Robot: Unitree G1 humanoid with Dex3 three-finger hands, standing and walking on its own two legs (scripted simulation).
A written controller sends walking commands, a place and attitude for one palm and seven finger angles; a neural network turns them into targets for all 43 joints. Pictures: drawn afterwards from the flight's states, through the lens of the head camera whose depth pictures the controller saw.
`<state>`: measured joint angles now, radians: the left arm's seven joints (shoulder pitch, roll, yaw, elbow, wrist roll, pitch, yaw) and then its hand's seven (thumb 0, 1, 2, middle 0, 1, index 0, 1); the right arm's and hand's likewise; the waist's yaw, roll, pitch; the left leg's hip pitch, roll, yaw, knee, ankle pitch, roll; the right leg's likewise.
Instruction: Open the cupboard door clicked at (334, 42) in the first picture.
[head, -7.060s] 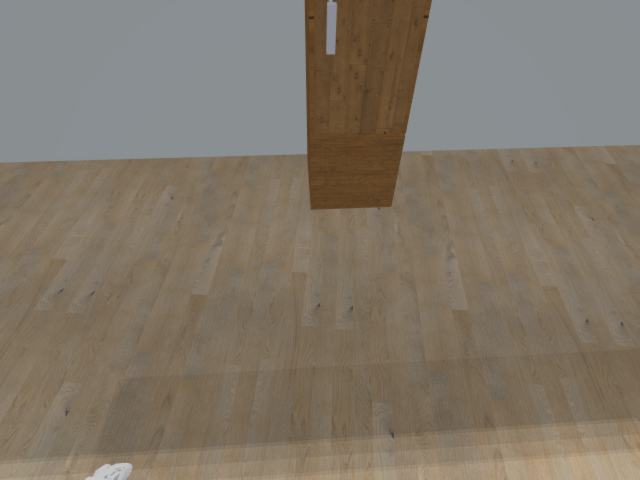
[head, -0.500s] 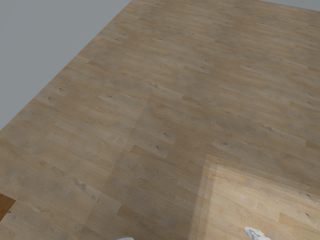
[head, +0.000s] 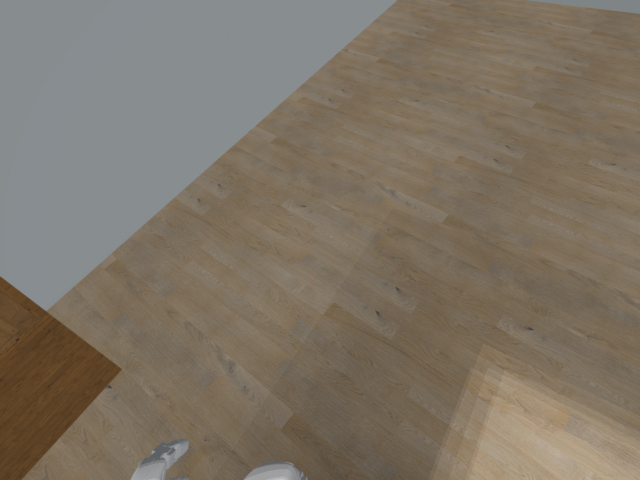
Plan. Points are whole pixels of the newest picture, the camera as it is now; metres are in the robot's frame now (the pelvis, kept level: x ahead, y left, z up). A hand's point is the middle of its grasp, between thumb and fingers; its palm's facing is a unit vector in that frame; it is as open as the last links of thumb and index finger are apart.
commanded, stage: turn to face it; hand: left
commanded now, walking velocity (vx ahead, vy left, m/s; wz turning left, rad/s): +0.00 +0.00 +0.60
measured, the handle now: out of the picture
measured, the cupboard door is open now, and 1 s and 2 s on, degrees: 0 0 0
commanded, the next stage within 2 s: take the last steps up to it in 1.62 s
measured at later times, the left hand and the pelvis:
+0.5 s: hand out of the picture -0.03 +0.27 -0.18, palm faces +0.34 -0.90 -0.26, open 7.4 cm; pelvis -0.01 +0.04 +0.00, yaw +18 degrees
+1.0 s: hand out of the picture -0.01 +0.21 -0.13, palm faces +0.55 -0.78 -0.31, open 7.4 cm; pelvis +0.01 -0.01 +0.00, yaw +36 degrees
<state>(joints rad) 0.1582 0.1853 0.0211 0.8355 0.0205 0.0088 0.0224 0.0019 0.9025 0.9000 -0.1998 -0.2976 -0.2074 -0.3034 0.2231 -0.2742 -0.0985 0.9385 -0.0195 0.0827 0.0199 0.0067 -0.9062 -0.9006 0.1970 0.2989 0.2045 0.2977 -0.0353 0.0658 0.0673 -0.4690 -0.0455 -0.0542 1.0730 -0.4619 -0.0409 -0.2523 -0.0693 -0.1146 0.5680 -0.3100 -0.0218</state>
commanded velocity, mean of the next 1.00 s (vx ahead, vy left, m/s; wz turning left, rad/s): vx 0.00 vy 0.00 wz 0.60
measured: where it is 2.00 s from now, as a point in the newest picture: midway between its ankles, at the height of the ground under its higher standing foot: outside the picture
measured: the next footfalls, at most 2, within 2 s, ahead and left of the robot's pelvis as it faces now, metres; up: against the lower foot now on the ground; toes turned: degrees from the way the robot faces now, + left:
left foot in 0.34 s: +0.02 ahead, +0.15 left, +0.00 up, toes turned +19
right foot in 0.86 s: +0.09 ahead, -0.08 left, +0.00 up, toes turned +29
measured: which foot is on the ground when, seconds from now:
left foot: up 0.00-0.32, down 0.34-0.86, up 0.88-1.00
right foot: down 0.00-0.34, up 0.36-0.84, down 0.86-1.00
